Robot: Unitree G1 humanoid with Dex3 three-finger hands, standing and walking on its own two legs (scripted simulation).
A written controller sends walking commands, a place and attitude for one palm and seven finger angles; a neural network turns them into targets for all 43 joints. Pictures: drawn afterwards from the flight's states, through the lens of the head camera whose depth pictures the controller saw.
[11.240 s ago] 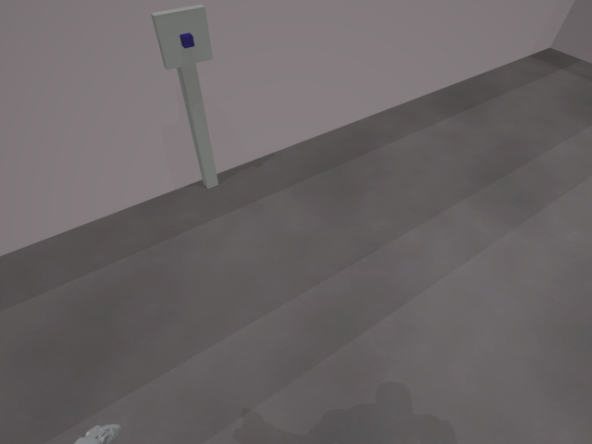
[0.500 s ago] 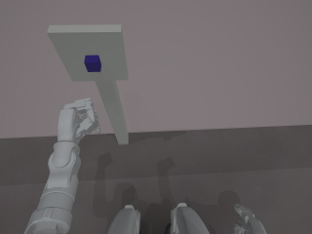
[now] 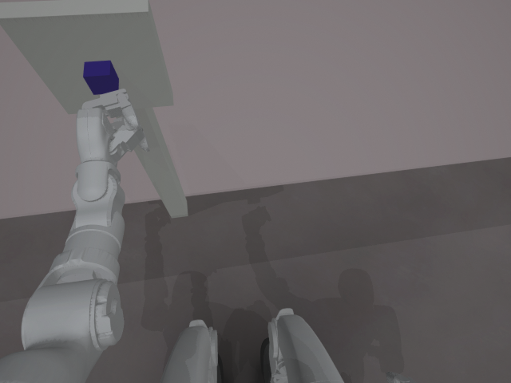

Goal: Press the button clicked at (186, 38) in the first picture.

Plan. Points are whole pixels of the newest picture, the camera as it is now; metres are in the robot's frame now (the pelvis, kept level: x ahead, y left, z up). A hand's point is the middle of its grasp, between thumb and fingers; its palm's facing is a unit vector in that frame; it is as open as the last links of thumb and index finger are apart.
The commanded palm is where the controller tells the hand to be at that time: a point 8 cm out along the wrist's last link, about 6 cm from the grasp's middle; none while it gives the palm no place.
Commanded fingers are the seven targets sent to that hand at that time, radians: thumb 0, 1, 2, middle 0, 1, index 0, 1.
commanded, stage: aim a knuckle at the button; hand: left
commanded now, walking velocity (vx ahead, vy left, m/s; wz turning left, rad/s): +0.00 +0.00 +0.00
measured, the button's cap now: (102, 76) +0.57 +0.20 +0.08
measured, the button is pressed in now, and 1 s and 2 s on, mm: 0 0 0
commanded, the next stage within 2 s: none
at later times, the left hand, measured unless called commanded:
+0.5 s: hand (143, 144) +0.47 +0.14 +0.04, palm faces +0.06 -1.00 -0.01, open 3.1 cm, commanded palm +0.44 +0.20 +0.04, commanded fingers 0.00 0.90 0.90 -1.30 -1.50 -1.30 -1.50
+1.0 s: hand (142, 140) +0.47 +0.14 +0.04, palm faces +0.06 -1.00 -0.01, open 3.1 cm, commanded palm +0.44 +0.20 +0.04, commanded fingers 0.00 0.90 0.90 -1.30 -1.50 -1.30 -1.50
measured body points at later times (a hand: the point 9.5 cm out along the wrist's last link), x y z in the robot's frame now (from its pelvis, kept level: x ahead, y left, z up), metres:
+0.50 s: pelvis +0.00 +0.00 +0.01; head +0.14 +0.01 +0.44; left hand +0.46 +0.20 +0.04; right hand +0.08 -0.27 -0.11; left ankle +0.01 +0.10 -0.62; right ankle +0.04 -0.09 -0.62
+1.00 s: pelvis +0.01 +0.00 +0.01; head +0.14 +0.01 +0.44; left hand +0.46 +0.20 +0.05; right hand +0.06 -0.26 -0.11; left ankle +0.01 +0.10 -0.62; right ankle +0.04 -0.09 -0.62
